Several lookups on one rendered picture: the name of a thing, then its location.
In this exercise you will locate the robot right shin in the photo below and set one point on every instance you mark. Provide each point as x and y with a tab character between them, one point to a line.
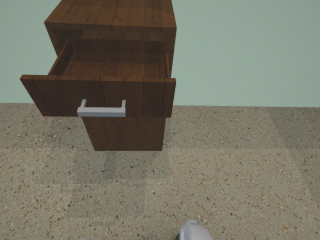
191	221

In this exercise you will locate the drawer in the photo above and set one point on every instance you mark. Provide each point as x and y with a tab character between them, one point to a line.
104	72

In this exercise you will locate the handle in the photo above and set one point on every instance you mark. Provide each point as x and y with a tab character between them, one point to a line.
83	111

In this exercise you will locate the right robot thigh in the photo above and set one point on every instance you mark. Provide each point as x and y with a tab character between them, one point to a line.
194	231

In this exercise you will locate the cabinet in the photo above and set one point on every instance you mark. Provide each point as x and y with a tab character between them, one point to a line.
138	20

